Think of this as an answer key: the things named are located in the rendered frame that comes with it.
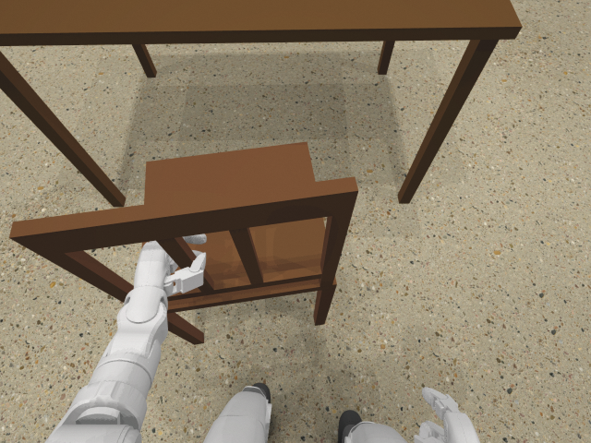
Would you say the robot left shin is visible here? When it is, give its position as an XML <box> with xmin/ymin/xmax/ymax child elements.
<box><xmin>242</xmin><ymin>386</ymin><xmax>266</xmax><ymax>399</ymax></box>

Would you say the right robot hand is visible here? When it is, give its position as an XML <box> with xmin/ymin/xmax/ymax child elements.
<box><xmin>414</xmin><ymin>387</ymin><xmax>480</xmax><ymax>443</ymax></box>

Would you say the table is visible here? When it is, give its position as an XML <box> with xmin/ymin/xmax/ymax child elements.
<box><xmin>0</xmin><ymin>0</ymin><xmax>523</xmax><ymax>207</ymax></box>

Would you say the robot left upper arm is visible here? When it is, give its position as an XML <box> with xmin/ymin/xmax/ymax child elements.
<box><xmin>48</xmin><ymin>425</ymin><xmax>142</xmax><ymax>443</ymax></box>

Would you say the left robot forearm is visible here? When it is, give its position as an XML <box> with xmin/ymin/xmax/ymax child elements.
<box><xmin>44</xmin><ymin>286</ymin><xmax>168</xmax><ymax>443</ymax></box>

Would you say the chair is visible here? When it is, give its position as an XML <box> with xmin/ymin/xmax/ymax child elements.
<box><xmin>9</xmin><ymin>142</ymin><xmax>358</xmax><ymax>345</ymax></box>

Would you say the left robot hand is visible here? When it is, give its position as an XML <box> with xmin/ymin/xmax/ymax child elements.
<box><xmin>134</xmin><ymin>233</ymin><xmax>207</xmax><ymax>297</ymax></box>

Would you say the left robot foot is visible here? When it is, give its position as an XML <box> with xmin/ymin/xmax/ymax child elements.
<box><xmin>252</xmin><ymin>383</ymin><xmax>271</xmax><ymax>403</ymax></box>

